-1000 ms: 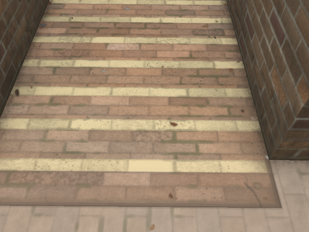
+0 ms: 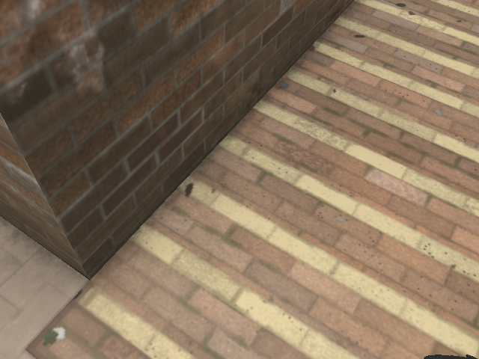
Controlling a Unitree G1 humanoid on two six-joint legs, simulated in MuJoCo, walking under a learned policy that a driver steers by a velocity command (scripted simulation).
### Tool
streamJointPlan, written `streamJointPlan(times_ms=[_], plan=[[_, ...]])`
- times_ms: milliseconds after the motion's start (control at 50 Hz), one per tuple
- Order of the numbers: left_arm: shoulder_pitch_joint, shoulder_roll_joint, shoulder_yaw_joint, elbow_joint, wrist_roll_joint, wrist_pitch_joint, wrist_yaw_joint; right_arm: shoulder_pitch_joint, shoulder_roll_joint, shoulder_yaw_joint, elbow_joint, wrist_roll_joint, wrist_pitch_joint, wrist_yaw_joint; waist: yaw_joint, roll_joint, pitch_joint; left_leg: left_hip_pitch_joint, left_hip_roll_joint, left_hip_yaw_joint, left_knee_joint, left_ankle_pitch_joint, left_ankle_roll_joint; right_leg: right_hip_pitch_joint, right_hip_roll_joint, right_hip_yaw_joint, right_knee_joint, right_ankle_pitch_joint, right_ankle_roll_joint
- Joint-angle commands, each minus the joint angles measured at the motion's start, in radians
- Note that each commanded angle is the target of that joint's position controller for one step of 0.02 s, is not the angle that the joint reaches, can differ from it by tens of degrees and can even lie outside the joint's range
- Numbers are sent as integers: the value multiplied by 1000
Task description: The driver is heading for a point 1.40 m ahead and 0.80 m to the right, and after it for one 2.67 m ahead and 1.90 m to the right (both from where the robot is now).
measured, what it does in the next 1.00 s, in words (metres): walks ahead, turning right: right foot, then left foot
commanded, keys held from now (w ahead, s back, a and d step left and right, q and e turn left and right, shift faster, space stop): w+e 1.00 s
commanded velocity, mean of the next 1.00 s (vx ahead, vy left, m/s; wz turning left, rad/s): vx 0.50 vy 0.00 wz -0.46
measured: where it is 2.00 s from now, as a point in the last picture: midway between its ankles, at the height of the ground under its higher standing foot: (407, 213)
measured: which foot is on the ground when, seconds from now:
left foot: down 0.00-0.48, up 0.50-0.92, down 0.94-1.00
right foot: up 0.00-0.46, down 0.48-0.94, up 0.96-1.00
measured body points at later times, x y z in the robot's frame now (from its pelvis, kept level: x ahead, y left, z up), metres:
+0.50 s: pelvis +0.28 -0.06 -0.02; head +0.32 -0.07 +0.43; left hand +0.54 +0.13 -0.10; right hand +0.23 -0.35 -0.14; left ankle +0.09 +0.09 -0.68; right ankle +0.37 -0.16 -0.73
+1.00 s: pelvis +0.56 -0.11 +0.00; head +0.59 -0.12 +0.45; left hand +0.78 +0.10 -0.11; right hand +0.60 -0.44 -0.07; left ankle +0.69 -0.06 -0.73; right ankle +0.38 -0.15 -0.67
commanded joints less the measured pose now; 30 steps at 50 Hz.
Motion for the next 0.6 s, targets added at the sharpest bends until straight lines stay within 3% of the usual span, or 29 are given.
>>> streamJointPlan(times_ms=[20,60,120,200,240,340,360,400,440,460,480,500,520,540,560,580,600], plan=[[-57,121,25,-95,14,-12,1,123,-109,-33,-2,0,-24,-5,-59,95,-128,365,288,-325,-334,140,173,-356,-88,84,49,121,-10],[7,85,22,-71,11,20,1,85,-109,-34,12,-6,-46,-5,-16,107,-106,262,268,-240,-409,155,164,-277,-88,88,25,201,6],[-15,57,21,-85,13,42,12,108,-115,-37,54,-17,-70,-12,-11,80,-59,254,263,-117,-445,254,146,-350,-70,121,-48,311,23],[-116,51,24,-125,21,28,-6,135,-119,-29,95,-21,-68,-31,-43,80,-23,313,233,2,-465,262,100,-409,-37,119,-248,522,16],[-181,34,16,-148,26,20,-22,150,-135,-28,111,-22,-63,-42,-72,74,2,342,234,47,-479,233,84,-409,-28,71,-367,593,13],[-310,5,-3,-222,23,11,-64,229,-169,-36,163,-5,-32,-52,-128,67,53,527,294,99,-410,369,72,-482,-14,-4,-516,518,-22],[-323,8,-3,-237,22,10,-73,232,-172,-37,167,-3,-24,-53,-124,69,50,550,304,111,-377,443,67,-473,-3,-27,-529,473,-35],[-297,31,6,-255,22,14,-83,213,-197,-40,161,-3,-10,-59,-86,107,4,562,307,140,-264,774,46,-363,54,-92,-537,364,-73],[-133,93,37,-231,18,22,-80,200,-229,-47,152,-2,6,-71,14,149,-103,545,303,153,-15,1057,25,-146,130,-130,-526,256,-122],[24,150,68,-196,19,23,-67,183,-231,-45,144,6,7,-76,107,125,-182,437,272,170,207,999,-7,99,160,-110,-608,318,-162],[130,237,96,-172,23,34,-39,213,-184,-27,121,-8,-14,-73,134,-28,-267,179,210,163,523,545,-48,391,6,144,-632,361,-226],[75,309,104,-204,24,34,-26,280,-52,8,68,0,-57,-49,13,-256,-386,-255,-47,17,911,-368,-121,723,-257,760,-752,360,-467],[126,222,83,-206,28,31,-24,159,-161,-8,43,30,-104,-25,111,-108,-460,-362,-8,-192,953,-350,-91,767,-267,803,-843,349,-449],[93,179,73,-203,30,25,-21,86,-172,-10,14,54,-118,-18,100,-67,-325,-406,38,-186,890,-279,-68,659,-231,634,-838,407,-400],[19,148,64,-213,22,20,-24,78,-159,-6,12,36,-119,-24,35,39,-200,-369,80,-169,774,-216,-67,471,-179,510,-840,520,-354],[-46,109,52,-231,19,19,-20,83,-171,-15,23,9,-109,-32,-6,44,-155,-298,112,-161,683,-184,-76,336,-141,424,-852,590,-328],[-82,103,44,-248,26,18,-15,109,-182,-23,28,-6,-89,-32,-44,21,-122,-224,124,-158,647,-155,-85,221,-116,383,-889,620,-321]])
Velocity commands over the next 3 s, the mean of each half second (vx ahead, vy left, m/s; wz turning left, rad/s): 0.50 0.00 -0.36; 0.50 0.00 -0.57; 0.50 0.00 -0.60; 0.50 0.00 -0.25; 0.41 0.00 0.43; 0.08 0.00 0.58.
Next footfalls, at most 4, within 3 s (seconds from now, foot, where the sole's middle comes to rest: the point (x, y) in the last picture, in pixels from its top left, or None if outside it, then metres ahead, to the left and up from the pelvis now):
0.48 right None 0.40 -0.17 -0.76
0.94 left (276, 262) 0.73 -0.08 -0.76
1.46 right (401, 256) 0.77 -0.46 -0.76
1.98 left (426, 167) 1.13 -0.62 -0.76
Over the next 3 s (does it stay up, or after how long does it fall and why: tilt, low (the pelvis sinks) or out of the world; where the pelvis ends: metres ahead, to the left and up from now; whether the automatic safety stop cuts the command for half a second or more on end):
stays up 1.16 -0.75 0.01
